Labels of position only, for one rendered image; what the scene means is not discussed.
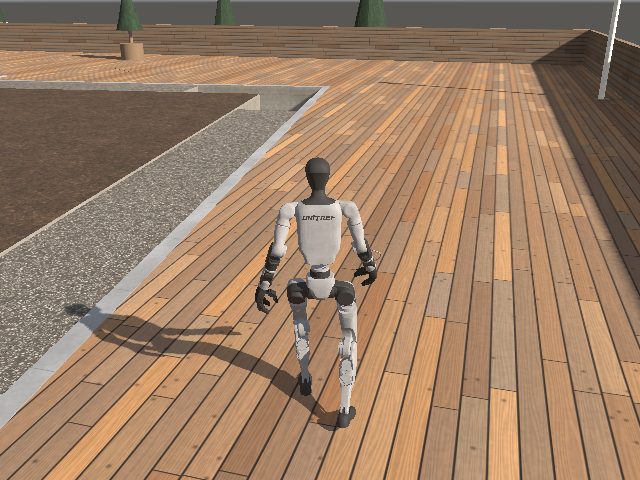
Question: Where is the right robot shin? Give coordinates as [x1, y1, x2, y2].
[339, 341, 357, 415]

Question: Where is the right robot foot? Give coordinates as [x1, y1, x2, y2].
[336, 406, 356, 428]

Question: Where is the robot left upper arm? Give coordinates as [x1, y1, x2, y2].
[271, 201, 298, 258]

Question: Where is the robot left forearm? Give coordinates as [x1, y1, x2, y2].
[258, 242, 280, 290]

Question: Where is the robot right upper arm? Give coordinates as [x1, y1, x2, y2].
[339, 200, 367, 254]

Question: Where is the robot right forearm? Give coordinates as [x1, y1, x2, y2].
[357, 238, 376, 272]

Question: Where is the right robot hand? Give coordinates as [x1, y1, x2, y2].
[354, 267, 377, 286]

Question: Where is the left robot hand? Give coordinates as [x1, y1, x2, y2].
[255, 286, 278, 314]

